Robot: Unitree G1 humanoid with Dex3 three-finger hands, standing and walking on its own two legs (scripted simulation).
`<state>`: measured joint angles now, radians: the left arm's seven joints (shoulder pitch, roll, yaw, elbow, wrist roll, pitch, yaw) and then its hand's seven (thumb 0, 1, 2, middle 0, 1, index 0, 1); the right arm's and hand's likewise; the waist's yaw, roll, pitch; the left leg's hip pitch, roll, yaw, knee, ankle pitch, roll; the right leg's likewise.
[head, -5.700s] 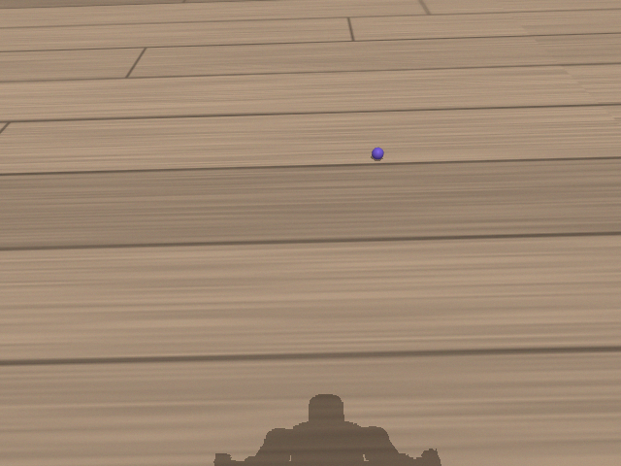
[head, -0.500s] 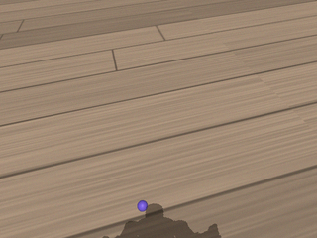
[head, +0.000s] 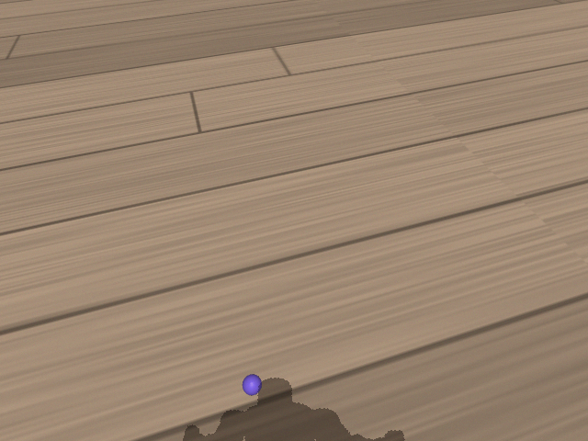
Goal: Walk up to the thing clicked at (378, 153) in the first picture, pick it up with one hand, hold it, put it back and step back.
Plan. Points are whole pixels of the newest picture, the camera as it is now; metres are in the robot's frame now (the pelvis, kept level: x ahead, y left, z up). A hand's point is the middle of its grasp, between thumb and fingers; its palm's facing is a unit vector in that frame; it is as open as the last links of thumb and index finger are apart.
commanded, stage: walk up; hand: left
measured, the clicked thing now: (252, 384) +0.45 +0.17 -0.75
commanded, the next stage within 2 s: none
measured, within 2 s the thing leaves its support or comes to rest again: neither
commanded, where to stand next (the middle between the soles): +0.06 +0.00 m, yaw -2 degrees
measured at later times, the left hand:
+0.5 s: hand out of the picture +0.06 +0.26 -0.17, palm faces +0.01 -0.93 -0.37, open 7.4 cm
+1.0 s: hand out of the picture -0.02 +0.28 -0.15, palm faces +0.03 -0.86 -0.51, open 7.4 cm
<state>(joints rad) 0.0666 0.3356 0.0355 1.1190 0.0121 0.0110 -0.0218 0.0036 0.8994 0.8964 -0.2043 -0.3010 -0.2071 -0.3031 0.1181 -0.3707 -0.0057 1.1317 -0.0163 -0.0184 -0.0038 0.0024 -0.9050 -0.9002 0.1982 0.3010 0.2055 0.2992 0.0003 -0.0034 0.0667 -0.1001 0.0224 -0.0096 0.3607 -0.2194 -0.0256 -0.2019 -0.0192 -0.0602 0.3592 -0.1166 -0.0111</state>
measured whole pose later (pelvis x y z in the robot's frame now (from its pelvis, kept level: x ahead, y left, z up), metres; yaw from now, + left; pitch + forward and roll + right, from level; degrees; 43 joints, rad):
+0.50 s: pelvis -0.03 -0.02 -0.02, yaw +1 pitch -1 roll +1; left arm 0.07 0.41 0.09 0.95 0.02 0.11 -0.04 0.00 0.90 0.90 -0.20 -0.30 -0.21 -0.30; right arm 0.11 -0.39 -0.05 0.97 -0.03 0.01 -0.04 0.00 -0.90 -0.90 0.20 0.30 0.21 0.30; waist 0.01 -0.02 0.16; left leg -0.28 0.04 -0.03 0.57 -0.27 -0.03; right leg -0.39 0.01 0.02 0.88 -0.47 -0.02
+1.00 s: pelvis -0.02 -0.02 -0.03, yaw +1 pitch -3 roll -2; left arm 0.35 0.40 0.06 0.90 0.02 -0.04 0.05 0.00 0.89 0.90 -0.21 -0.30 -0.21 -0.30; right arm 0.13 -0.42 -0.09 0.90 -0.04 0.08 0.05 0.00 -0.91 -0.90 0.20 0.30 0.20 0.30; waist 0.04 0.10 0.16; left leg -0.38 0.04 -0.06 0.71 -0.28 0.02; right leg -0.14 -0.01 -0.01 0.62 -0.42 0.02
